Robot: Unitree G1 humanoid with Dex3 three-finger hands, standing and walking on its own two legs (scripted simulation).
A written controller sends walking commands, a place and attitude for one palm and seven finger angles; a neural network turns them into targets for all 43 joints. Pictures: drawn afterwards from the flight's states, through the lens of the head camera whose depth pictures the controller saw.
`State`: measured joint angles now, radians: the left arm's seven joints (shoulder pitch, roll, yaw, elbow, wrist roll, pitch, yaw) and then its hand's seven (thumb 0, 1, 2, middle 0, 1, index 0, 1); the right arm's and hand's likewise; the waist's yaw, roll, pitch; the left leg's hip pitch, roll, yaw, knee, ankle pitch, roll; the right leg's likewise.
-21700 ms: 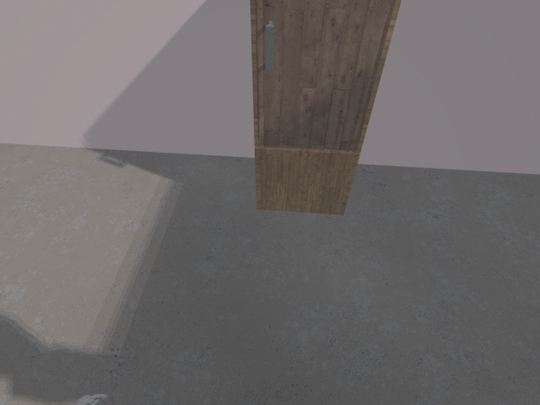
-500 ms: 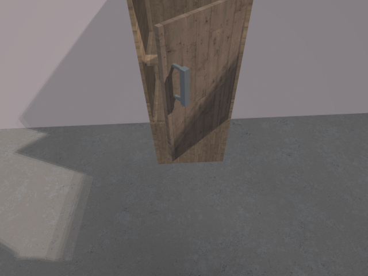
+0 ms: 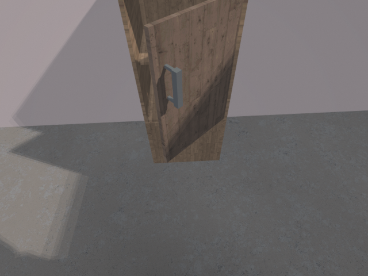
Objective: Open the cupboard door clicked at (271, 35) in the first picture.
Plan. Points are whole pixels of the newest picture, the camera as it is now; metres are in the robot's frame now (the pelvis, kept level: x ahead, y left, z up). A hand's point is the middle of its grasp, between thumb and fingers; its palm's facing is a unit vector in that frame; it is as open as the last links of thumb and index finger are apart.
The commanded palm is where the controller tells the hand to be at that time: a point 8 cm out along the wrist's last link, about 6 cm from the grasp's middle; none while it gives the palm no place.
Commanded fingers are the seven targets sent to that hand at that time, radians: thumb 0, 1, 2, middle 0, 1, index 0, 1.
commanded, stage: look to check the result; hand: left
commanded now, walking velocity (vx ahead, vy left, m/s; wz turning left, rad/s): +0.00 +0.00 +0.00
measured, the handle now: (173, 86) +0.63 +0.07 +0.05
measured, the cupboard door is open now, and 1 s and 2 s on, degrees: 41 41 41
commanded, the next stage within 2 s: walk to a spot facing it in 0.32 s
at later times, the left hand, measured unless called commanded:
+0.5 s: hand out of the picture +0.07 +0.22 -0.16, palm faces -0.01 -0.95 -0.30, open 7.4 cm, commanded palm none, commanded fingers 0.00 0.90 0.90 -0.20 -0.30 -0.20 -0.30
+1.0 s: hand out of the picture +0.10 +0.17 -0.18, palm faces -0.18 -0.94 -0.28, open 7.4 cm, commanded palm none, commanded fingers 0.00 0.90 0.90 -0.20 -0.30 -0.20 -0.30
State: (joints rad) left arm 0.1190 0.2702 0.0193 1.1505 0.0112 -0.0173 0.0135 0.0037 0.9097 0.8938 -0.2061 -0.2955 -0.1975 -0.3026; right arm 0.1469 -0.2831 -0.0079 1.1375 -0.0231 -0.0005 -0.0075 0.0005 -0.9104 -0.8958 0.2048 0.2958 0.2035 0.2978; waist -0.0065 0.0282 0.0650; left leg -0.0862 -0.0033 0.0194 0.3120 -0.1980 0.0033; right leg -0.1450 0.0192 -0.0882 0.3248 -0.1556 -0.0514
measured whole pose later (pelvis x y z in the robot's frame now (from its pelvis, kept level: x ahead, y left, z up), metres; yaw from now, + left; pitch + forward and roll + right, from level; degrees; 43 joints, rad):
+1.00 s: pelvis -0.01 -0.02 -0.03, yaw -14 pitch -1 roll +1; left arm 0.17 0.20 0.08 0.95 0.02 0.04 0.00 0.00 0.91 0.89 -0.21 -0.30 -0.20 -0.30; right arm 0.21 -0.22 -0.06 1.01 -0.02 0.06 -0.03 0.00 -0.91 -0.90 0.21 0.30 0.21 0.30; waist 0.01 0.04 0.13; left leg -0.34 0.08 0.09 0.92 -0.53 -0.03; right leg -0.33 0.02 0.01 0.67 -0.33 -0.04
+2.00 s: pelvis -0.02 -0.04 -0.02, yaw -51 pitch +1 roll -1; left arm 0.15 0.25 0.08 0.90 0.02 0.05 -0.06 0.01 0.91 0.89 -0.20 -0.30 -0.19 -0.30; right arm 0.29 -0.23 -0.03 0.92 -0.04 0.00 -0.01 0.00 -0.91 -0.90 0.21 0.30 0.21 0.30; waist -0.01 0.02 0.06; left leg -0.25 0.18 0.15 0.58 -0.33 -0.07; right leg -0.31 -0.01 -0.09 0.63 -0.44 0.00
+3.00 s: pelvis +0.10 -0.38 -0.01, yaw -78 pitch +0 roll +0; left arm 0.26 0.20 0.07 1.05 0.02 -0.04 -0.02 -0.01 0.94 0.89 -0.21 -0.30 -0.20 -0.30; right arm 0.21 -0.18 -0.05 0.98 -0.03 -0.06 0.03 0.00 -0.91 -0.90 0.20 0.30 0.20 0.30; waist -0.01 -0.02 0.05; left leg -0.39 0.10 0.11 0.55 -0.22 -0.03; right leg -0.13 0.02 -0.04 0.47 -0.35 -0.03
